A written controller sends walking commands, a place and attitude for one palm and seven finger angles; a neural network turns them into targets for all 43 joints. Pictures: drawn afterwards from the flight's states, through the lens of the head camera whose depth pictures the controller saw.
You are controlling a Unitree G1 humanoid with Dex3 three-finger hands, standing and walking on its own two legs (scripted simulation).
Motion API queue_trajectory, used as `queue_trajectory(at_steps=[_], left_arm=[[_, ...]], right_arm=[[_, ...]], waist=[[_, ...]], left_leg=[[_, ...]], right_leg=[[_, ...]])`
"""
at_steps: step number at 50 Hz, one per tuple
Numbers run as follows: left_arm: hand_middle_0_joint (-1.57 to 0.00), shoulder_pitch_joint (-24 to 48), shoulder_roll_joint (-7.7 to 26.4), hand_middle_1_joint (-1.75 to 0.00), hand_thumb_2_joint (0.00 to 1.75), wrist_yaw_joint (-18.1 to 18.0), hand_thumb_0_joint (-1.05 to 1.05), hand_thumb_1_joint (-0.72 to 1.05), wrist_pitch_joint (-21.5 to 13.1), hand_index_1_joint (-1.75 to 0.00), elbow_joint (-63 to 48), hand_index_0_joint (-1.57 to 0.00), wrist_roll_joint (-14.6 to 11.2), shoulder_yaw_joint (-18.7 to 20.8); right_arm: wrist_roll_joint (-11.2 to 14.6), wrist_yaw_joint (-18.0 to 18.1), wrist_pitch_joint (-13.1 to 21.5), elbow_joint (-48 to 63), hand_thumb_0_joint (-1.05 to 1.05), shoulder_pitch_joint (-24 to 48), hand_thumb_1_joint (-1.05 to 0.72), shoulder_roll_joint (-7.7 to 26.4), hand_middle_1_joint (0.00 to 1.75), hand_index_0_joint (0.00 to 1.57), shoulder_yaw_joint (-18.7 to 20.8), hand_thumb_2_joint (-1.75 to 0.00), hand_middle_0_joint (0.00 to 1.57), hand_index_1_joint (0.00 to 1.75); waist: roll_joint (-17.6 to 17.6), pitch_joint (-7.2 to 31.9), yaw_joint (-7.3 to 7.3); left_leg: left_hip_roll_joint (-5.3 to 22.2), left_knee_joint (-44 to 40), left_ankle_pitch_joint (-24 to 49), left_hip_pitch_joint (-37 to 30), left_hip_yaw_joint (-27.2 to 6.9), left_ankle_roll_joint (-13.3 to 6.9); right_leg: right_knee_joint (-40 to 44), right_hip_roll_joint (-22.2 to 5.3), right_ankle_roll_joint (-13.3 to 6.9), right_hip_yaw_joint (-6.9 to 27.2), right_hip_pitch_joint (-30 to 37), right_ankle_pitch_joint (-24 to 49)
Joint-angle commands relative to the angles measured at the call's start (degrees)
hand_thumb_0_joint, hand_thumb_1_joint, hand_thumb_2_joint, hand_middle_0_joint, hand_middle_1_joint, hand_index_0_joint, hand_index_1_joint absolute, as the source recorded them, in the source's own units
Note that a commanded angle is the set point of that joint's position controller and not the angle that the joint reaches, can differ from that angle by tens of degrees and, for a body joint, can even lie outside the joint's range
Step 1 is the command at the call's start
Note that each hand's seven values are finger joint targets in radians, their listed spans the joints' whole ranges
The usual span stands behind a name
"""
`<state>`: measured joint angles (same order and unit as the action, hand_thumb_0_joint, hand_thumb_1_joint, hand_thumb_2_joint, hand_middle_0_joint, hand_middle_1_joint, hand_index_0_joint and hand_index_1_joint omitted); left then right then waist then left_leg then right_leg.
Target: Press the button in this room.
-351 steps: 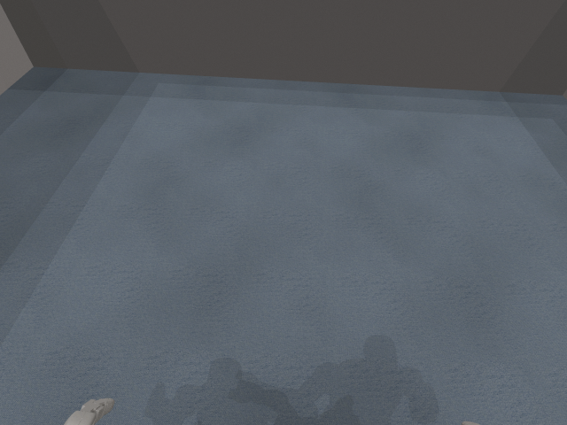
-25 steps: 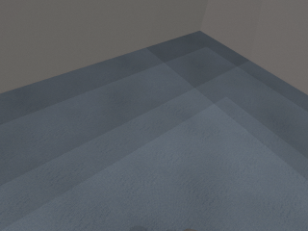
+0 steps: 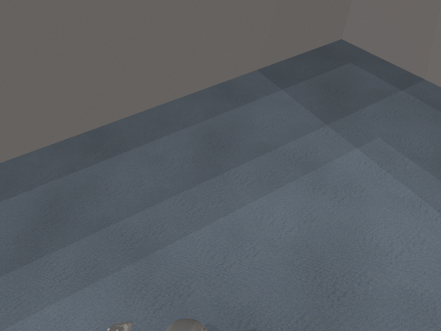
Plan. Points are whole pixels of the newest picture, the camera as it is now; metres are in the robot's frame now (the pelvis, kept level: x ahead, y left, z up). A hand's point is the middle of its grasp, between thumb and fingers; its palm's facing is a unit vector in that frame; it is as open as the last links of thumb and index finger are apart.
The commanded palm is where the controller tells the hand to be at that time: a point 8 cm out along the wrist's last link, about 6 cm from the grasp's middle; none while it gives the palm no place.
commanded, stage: turn or walk to find it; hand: left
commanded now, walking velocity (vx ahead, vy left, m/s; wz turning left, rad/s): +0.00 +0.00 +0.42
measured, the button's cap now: out of the picture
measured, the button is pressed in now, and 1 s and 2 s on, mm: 0 0 0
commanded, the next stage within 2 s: none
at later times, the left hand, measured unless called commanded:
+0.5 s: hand out of the picture -0.04 +0.27 -0.18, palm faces +0.26 -0.94 -0.23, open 7.4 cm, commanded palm none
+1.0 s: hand out of the picture -0.01 +0.22 -0.14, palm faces +0.40 -0.87 -0.29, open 7.4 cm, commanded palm none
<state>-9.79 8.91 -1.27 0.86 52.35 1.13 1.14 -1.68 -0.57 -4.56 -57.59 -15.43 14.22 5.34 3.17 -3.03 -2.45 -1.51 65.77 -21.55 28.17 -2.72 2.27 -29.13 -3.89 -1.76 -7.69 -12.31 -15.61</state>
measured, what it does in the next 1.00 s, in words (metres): steps on the spot, turning left: left foot, then right foot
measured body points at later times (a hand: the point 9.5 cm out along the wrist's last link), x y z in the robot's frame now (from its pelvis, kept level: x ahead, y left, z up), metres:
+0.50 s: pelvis -0.03 +0.06 +0.00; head +0.00 +0.10 +0.45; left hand -0.05 +0.32 -0.16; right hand +0.12 -0.16 -0.13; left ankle -0.05 +0.14 -0.74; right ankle -0.02 -0.09 -0.66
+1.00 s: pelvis -0.04 +0.00 +0.00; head +0.00 -0.03 +0.45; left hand -0.03 +0.26 -0.12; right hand +0.07 -0.23 -0.17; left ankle -0.11 +0.13 -0.66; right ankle +0.01 -0.08 -0.74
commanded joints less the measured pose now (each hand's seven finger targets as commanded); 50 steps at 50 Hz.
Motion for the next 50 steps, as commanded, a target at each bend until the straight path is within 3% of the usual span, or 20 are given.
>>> queue_trajectory(at_steps=[1, 10, 13, 14, 15, 16, 17, 20, 24, 28, 36, 39, 41, 42, 43, 44, 45, 46, 47, 50], left_arm=[[-0.2, 0.09, 10.48, -0.3, 0.9, -0.82, 0.0, 0.9, -1.56, -0.3, -3.69, -0.2, -0.15, 3.04], [-0.2, -6.55, 14.15, -0.3, 0.9, -0.7, 0.0, 0.9, -1.02, -0.3, -0.28, -0.2, 0.84, 4.44], [-0.2, -5.59, 14.7, -0.3, 0.9, -0.47, 0.0, 0.9, -0.65, -0.3, 0.25, -0.2, 0.57, 4.57], [-0.2, -4.44, 14.08, -0.3, 0.9, -0.41, 0.0, 0.9, -0.38, -0.3, 0.38, -0.2, 0.14, 4.49], [-0.2, -5.07, 12.12, -0.3, 0.9, -0.28, 0.0, 0.9, 0.14, -0.3, -0.46, -0.2, -0.43, 4.15], [-0.2, -4.37, 8.06, -0.3, 0.9, 0.09, 0.0, 0.9, 0.5, -0.3, -2.72, -0.2, -0.69, 3.17], [-0.2, -1.03, 8.48, -0.3, 0.9, -0.2, 0.0, 0.9, 1.15, -0.3, -3.51, -0.2, -0.18, 2.71], [-0.2, 0.24, 9.27, -0.3, 0.9, 0.31, 0.0, 0.9, 1.55, -0.3, -1.5, -0.2, -0.07, 3.4], [-0.2, -2.67, 9.26, -0.3, 0.9, 0.7, 0.0, 0.9, 0.96, -0.3, 0.41, -0.2, -0.17, 3.15], [-0.2, -0.07, 8.98, -0.3, 0.9, 0.21, 0.0, 0.9, 0.96, -0.3, -0.95, -0.2, -0.34, 3.0], [-0.2, 3.69, 7.65, -0.3, 0.9, -0.14, 0.0, 0.9, 0.81, -0.3, -3.45, -0.2, -0.68, 2.72], [-0.2, 1.37, 7.81, -0.3, 0.9, -0.27, 0.0, 0.9, 0.31, -0.3, -3.22, -0.2, -0.97, 2.76], [-0.2, -3.2, 8.52, -0.3, 0.9, -0.46, 0.0, 0.9, -0.28, -0.3, -2.12, -0.2, -0.96, 3.07], [-0.2, -4.89, 11.06, -0.3, 0.9, -0.74, 0.0, 0.9, -0.86, -0.3, -1.88, -0.2, -0.53, 3.54], [-0.2, -5.96, 16.18, -0.3, 0.9, -1.19, 0.0, 0.9, -1.32, -0.3, -1.89, -0.2, 0.36, 4.59], [-0.2, -5.65, 17.36, -0.3, 0.9, -1.09, 0.0, 0.9, -0.96, -0.3, -2.83, -0.2, 0.0, 4.49], [-0.2, -1.72, 14.82, -0.3, 0.9, -1.25, 0.0, 0.9, -0.9, -0.3, -3.76, -0.2, -0.27, 4.41], [-0.2, 2.04, 13.56, -0.3, 0.9, -1.25, 0.0, 0.9, -0.75, -0.3, -4.73, -0.2, -0.31, 4.29], [-0.2, 3.66, 12.25, -0.3, 0.9, -0.97, 0.0, 0.9, -0.75, -0.3, -5.13, -0.2, -0.33, 3.59], [-0.2, 3.06, 10.12, -0.3, 0.9, -0.79, 0.0, 0.9, -1.54, -0.3, -4.61, -0.2, -0.27, 2.99]], right_arm=[[0.2, -0.42, 0.71, 3.06, 0.0, -1.3, -0.9, 3.43, 0.3, 0.2, 0.67, -0.9, 0.2, 0.3], [1.12, -0.03, 2.1, 4.96, 0.0, 5.68, -0.9, 1.56, 0.3, 0.2, -1.03, -0.9, 0.2, 0.3], [1.26, 0.22, 2.74, 4.41, 0.0, 2.74, -0.9, 1.9, 0.3, 0.2, -1.13, -0.9, 0.2, 0.3], [1.21, 0.14, 3.14, 3.86, 0.0, 0.49, -0.9, 2.74, 0.3, 0.2, -0.99, -0.9, 0.2, 0.3], [0.99, 0.11, 3.79, 3.51, 0.0, -1.63, -0.9, 5.85, 0.3, 0.2, -0.36, -0.9, 0.2, 0.3], [0.58, 0.45, 4.11, 3.79, 0.0, -3.17, -0.9, 11.5, 0.3, 0.2, 0.87, -0.9, 0.2, 0.3], [0.55, 0.79, 3.48, 3.08, 0.0, -4.67, -0.9, 13.41, 0.3, 0.2, 1.2, -0.9, 0.2, 0.3], [0.34, 1.94, 3.84, 4.58, 0.0, 2.65, -0.9, 9.02, 0.3, 0.2, -0.15, -0.9, 0.2, 0.3], [0.86, 2.08, 4.69, 5.01, 0.0, 3.04, -0.9, 8.14, 0.3, 0.2, -0.69, -0.9, 0.2, 0.3], [0.74, 2.03, 4.65, 4.64, 0.0, 0.08, -0.9, 8.0, 0.3, 0.2, -0.32, -0.9, 0.2, 0.3], [0.05, 1.77, 3.81, 5.18, 0.0, -0.09, -0.9, 8.03, 0.3, 0.2, 0.34, -0.9, 0.2, 0.3], [0.08, 1.54, 3.6, 5.48, 0.0, 0.82, -0.9, 8.12, 0.3, 0.2, 0.55, -0.9, 0.2, 0.3], [0.53, 1.36, 3.49, 6.0, 0.0, 2.39, -0.9, 7.56, 0.3, 0.2, 0.64, -0.9, 0.2, 0.3], [1.01, 1.08, 3.56, 6.15, 0.0, 1.71, -0.9, 5.31, 0.3, 0.2, 0.4, -0.9, 0.2, 0.3], [1.31, 0.79, 3.62, 7.24, 0.0, 1.04, -0.9, 1.58, 0.3, 0.2, -0.26, -0.9, 0.2, 0.3], [0.8, 0.99, 2.87, 7.97, 0.0, 2.67, -0.9, 4.0, 0.3, 0.2, 0.6, -0.9, 0.2, 0.3], [0.33, 0.8, 1.84, 6.48, 0.0, 1.49, -0.9, 4.83, 0.3, 0.2, 0.99, -0.9, 0.2, 0.3], [0.2, 0.43, 1.13, 5.33, 0.0, 0.69, -0.9, 4.45, 0.3, 0.2, 1.16, -0.9, 0.2, 0.3], [0.05, 0.06, 0.93, 4.31, 0.0, -0.08, -0.9, 4.16, 0.3, 0.2, 1.14, -0.9, 0.2, 0.3], [0.18, -0.38, 0.87, 2.94, 0.0, -3.05, -0.9, 2.85, 0.3, 0.2, 0.81, -0.9, 0.2, 0.3]], waist=[[-12.66, -0.32, 1.45], [-14.6, 3.3, 5.34], [-14.59, 5.15, 3.43], [-10.97, 5.95, 1.81], [-1.77, 7.65, 0.54], [15.98, 6.29, -0.42], [12.23, 6.29, -1.79], [8.41, 2.08, 0.72], [3.85, 4.39, 1.93], [3.05, 4.7, 0.65], [4.88, 4.08, 0.03], [4.78, 4.52, 1.37], [3.12, 6.49, 3.86], [-2.7, 7.52, 4.4], [-18.75, 7.66, 4.86], [-17.83, 5.18, 5.39], [-14.02, 3.44, 3.56], [-13.87, 0.03, 2.09], [-10.68, -1.55, 1.07], [-11.86, -0.41, 0.14]], left_leg=[[3.03, 4.15, 3.64, 3.57, 0.3, 1.91], [3.92, -20.37, -5.94, -3.84, 5.99, 1.58], [2.88, -31.08, 0.54, -11.39, 8.1, 0.65], [3.36, -38.84, 7.52, -17.12, 7.36, 0.1], [8.1, -44.61, 14.83, -24.66, 1.02, -1.67], [22.26, -47.31, 32.92, -28.81, -17.43, -7.71], [25.79, -47.36, 36.88, -24.13, -17.14, -12.2], [18.69, -47.57, 30.26, -19.51, -11.38, -11.19], [14.75, -45.75, 40.15, -24.6, -6.86, -10.42], [15.13, -45.02, 43.93, -26.79, -9.71, -11.38], [14.46, -44.77, 37.09, -21.38, -16.64, -12.59], [12.77, -43.09, 36.57, -17.06, -17.9, -11.53], [10.09, -39.85, 28.27, -11.3, -16.49, -8.7], [6.5, -35.45, 17.77, -4.31, -13.71, -5.59], [-1.84, -23.4, -3.13, 5.59, -3.44, -1.35], [-1.82, -11.56, -12.05, 4.03, -2.18, -0.72], [-0.21, -3.8, -8.66, 2.76, -4.33, -0.92], [0.72, 0.57, -5.78, 2.7, -3.9, -0.78], [1.14, 3.52, -2.56, 2.59, -2.57, -0.4], [2.11, 4.94, 2.75, 2.96, -0.5, 1.09]], right_leg=[[14.53, -12.99, -3.09, 7.92, 0.42, 3.12], [6.82, -17.49, -6.66, 5.56, 7.72, 23.05], [2.26, -16.94, -4.3, 3.23, 5.23, 23.81], [-1.86, -15.58, -1.8, 0.89, 2.04, 20.16], [-10.31, -11.81, 1.59, -2.0, -5.3, 10.83], [-21.85, -4.01, 6.12, -3.56, -20.05, -16.45], [-29.19, -3.13, 5.55, 2.08, -18.33, -21.46], [-35.24, -3.62, 5.66, 6.05, -19.79, -11.65], [-34.72, -2.4, 6.76, 5.9, -19.31, -6.66], [-31.15, -1.84, 7.52, 6.7, -18.98, -7.47], [-18.24, 0.64, 6.36, 6.95, -12.09, -10.83], [-9.09, 2.35, 5.6, 6.02, -5.09, -6.78], [3.43, 1.55, 5.3, 5.72, 4.88, 3.56], [9.23, -3.82, 4.1, 10.53, 13.13, 6.53], [12.16, -18.23, -1.16, 24.72, 17.87, 9.19], [13.85, -25.09, -6.55, 27.76, 7.39, 11.7], [15.86, -22.03, -7.45, 23.69, 1.51, 2.3], [17.6, -19.18, -6.14, 21.08, -3.34, -4.89], [16.63, -15.85, -4.44, 17.23, -4.6, -4.16], [14.13, -12.23, -2.82, 8.87, -1.2, 5.07]])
